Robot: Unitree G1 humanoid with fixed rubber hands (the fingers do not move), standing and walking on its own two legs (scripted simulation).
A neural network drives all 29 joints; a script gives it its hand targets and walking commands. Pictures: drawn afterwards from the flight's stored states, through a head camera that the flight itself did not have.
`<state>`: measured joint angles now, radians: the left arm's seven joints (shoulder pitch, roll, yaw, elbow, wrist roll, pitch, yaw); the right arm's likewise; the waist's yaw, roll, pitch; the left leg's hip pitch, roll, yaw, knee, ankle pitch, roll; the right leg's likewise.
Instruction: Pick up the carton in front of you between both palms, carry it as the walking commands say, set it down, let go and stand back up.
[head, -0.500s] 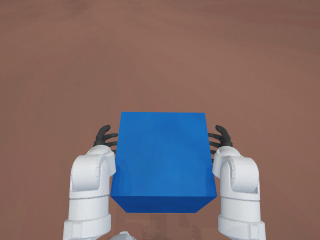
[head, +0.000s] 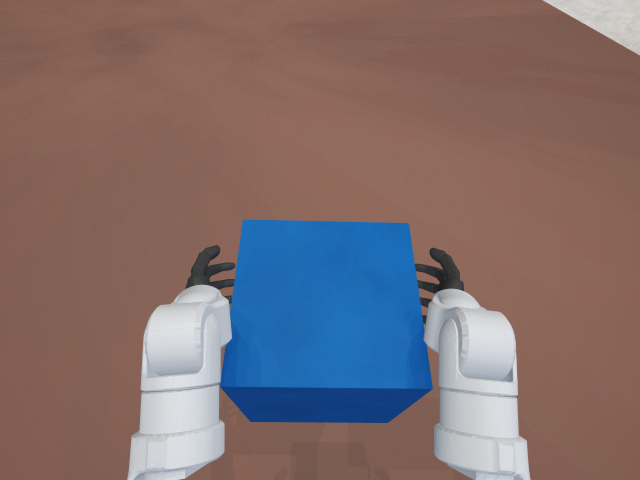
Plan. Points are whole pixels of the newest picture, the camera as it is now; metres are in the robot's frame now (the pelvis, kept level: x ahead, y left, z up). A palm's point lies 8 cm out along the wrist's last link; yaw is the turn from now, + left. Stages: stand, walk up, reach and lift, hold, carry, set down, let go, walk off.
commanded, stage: carry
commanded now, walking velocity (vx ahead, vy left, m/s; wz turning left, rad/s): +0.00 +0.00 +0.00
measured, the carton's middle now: (322, 331) +0.32 +0.00 -0.01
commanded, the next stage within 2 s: none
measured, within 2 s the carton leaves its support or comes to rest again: neither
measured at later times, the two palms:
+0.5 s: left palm (229, 281) +0.33 +0.12 +0.09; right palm (460, 285) +0.33 -0.17 +0.09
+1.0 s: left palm (231, 335) +0.29 +0.12 +0.03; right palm (460, 337) +0.29 -0.17 +0.04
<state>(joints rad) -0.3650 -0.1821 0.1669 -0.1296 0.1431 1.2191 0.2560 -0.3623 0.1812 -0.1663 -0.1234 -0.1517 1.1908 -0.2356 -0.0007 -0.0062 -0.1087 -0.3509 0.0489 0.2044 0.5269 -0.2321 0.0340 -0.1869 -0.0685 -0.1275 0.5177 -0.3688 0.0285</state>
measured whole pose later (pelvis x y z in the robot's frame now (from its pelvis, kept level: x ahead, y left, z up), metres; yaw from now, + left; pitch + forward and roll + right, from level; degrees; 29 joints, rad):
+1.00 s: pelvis +0.01 -0.03 -0.01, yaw -1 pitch +3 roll +1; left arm -0.23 -0.15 0.14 0.17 0.23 0.83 0.11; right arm -0.25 0.15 -0.15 0.17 -0.24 0.82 -0.10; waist -0.01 -0.01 -0.11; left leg -0.33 0.09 0.16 0.58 -0.29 -0.02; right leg -0.19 -0.05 -0.15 0.56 -0.41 -0.01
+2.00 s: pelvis -0.06 -0.03 +0.00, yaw -1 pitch +1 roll +0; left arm -0.26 -0.15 0.20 0.24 0.27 0.74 0.04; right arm -0.27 0.15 -0.21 0.24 -0.27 0.72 -0.03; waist -0.01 0.00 -0.11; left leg -0.37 0.11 0.15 0.51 -0.16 -0.02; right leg -0.26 -0.03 -0.16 0.55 -0.31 -0.04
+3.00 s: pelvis -0.04 +0.02 +0.01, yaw -14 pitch -6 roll +0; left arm -0.32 -0.17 0.26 0.30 0.32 0.73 0.00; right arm -0.33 0.17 -0.29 0.33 -0.32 0.70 0.01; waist 0.00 -0.03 0.01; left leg -0.09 -0.04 -0.03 0.38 -0.17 0.02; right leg -0.06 0.00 0.12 0.38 -0.22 0.03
